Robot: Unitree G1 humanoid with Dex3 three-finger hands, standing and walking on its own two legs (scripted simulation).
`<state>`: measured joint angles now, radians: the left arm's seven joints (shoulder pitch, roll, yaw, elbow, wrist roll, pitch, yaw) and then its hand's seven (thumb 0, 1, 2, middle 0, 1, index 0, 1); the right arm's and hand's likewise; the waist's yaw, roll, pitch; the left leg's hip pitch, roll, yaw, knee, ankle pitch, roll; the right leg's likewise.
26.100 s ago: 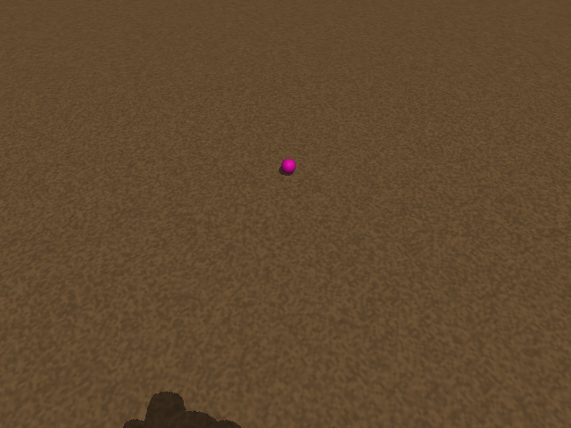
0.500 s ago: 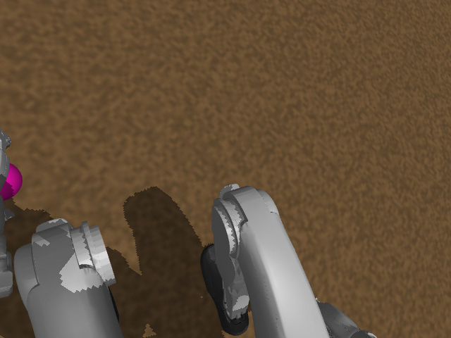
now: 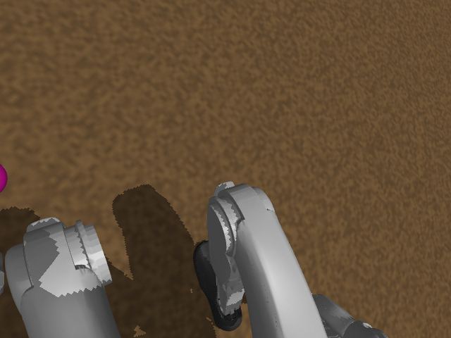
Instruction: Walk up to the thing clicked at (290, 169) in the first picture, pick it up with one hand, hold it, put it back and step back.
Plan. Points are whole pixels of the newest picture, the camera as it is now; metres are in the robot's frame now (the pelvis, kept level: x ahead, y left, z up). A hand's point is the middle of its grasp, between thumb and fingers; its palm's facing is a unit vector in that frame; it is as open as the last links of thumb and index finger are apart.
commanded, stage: rest palm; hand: left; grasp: from above
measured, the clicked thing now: out of the picture +0.40 +0.32 -0.26
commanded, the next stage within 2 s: close in 0.28 s
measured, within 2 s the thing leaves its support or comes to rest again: neither
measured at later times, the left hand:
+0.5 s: hand out of the picture +0.38 +0.33 -0.25, palm faces -0.43 -0.17 -0.89, open 13.1 cm
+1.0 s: hand out of the picture +0.38 +0.32 -0.25, palm faces -0.43 -0.16 -0.89, open 10.9 cm
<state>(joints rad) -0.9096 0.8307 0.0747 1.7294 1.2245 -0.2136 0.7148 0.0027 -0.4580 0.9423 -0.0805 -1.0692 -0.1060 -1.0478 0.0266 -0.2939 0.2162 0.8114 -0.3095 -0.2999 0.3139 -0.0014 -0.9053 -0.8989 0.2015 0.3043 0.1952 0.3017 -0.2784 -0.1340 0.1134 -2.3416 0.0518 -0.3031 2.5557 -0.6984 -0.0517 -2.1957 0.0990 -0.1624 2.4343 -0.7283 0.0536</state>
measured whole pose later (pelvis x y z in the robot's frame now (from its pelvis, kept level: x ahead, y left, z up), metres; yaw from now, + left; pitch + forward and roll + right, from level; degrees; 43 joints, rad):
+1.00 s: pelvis +0.00 +0.00 +0.00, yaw -1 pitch +25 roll -13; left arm -0.89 0.86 0.05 1.72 1.20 -0.21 0.72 0.00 -0.05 0.70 -0.34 -0.96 -0.40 -0.90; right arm 0.02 -0.31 0.25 0.78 -0.30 -0.32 0.31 0.00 -0.90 -0.90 0.20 0.30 0.20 0.30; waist -0.28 -0.16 0.14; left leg -2.33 0.05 -0.32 2.56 -0.69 -0.05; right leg -2.18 0.11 -0.18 2.42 -0.71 0.06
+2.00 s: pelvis +0.00 +0.00 +0.01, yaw -1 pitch +25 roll -13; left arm -0.89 0.85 0.03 1.69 1.16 -0.19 0.68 0.00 0.10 0.44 -0.79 -0.66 -0.63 -0.64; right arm 0.03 -0.32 0.26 0.77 -0.29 -0.33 0.30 0.00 -0.92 -0.90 0.20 0.30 0.20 0.30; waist -0.28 -0.15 0.14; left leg -2.32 0.05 -0.32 2.54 -0.70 -0.06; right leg -2.17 0.11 -0.18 2.40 -0.71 0.05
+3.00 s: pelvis -0.01 -0.01 +0.05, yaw +7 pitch +32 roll -6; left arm -0.77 0.60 0.04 1.22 1.12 -0.10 0.31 0.01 0.07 0.47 -0.81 -0.66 -0.67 -0.61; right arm 0.15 -0.27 0.01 0.76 -0.10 -0.03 0.11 0.00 -0.92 -0.90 0.20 0.30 0.20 0.30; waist -0.15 0.01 -0.10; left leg -2.26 0.05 -0.16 2.32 -0.63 -0.04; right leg -2.16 0.05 -0.06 2.29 -0.70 0.03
